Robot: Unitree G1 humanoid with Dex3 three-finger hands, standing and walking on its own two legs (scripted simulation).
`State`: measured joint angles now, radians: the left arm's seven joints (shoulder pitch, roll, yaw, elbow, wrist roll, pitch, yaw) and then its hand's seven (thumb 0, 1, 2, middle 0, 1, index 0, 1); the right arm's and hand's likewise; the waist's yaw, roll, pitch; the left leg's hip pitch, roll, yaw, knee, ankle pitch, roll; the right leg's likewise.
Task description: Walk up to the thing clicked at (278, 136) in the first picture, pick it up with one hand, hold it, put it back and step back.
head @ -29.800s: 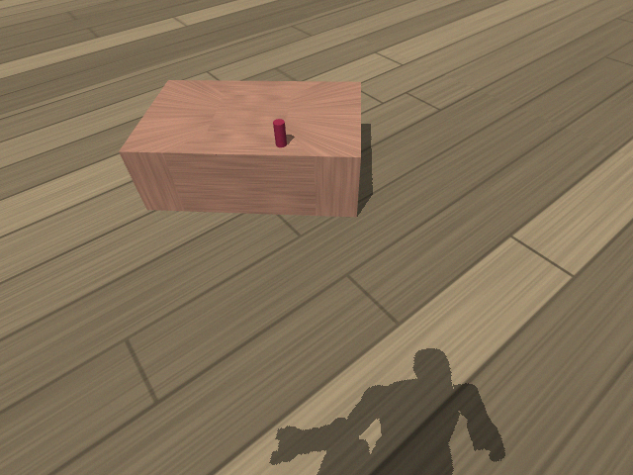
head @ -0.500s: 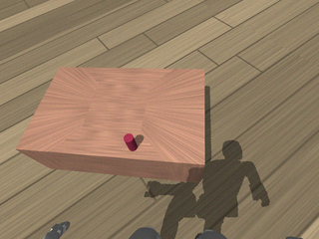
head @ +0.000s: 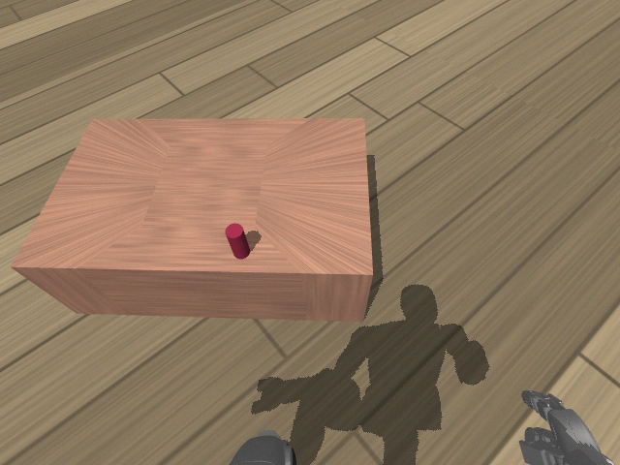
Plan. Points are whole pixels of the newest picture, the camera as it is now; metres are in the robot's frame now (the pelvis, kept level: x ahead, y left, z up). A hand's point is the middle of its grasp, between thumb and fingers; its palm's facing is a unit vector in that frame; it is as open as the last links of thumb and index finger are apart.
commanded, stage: step back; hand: left
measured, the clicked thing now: (238, 241) +0.66 +0.23 -0.37
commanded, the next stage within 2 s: none
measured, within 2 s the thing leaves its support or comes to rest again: neither
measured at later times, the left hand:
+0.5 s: hand out of the picture -0.02 +0.30 -0.13, palm faces +0.05 -0.92 -0.38, open 7.4 cm
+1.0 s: hand out of the picture -0.21 +0.28 -0.11, palm faces +0.00 -0.88 -0.47, open 7.4 cm
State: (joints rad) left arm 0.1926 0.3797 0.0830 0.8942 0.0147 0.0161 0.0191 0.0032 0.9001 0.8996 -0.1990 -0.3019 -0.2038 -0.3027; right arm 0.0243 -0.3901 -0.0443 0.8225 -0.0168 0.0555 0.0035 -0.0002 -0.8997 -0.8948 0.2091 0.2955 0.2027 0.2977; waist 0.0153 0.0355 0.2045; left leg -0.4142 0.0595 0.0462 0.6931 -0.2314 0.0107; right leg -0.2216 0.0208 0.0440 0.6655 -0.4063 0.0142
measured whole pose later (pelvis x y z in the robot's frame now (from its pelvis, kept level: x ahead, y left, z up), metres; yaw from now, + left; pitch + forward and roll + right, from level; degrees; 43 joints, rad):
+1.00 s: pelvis -0.31 +0.01 +0.01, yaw +1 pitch -1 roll +2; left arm 0.16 0.37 0.07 0.81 0.05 0.04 0.02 0.01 0.90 0.90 -0.20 -0.30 -0.21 -0.30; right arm 0.18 -0.41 -0.04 0.88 -0.01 0.06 -0.03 0.00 -0.90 -0.89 0.21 0.30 0.20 0.30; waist 0.01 0.04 0.15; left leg -0.38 -0.08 -0.12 1.00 -0.51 -0.03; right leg -0.36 -0.03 0.01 0.62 -0.25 -0.01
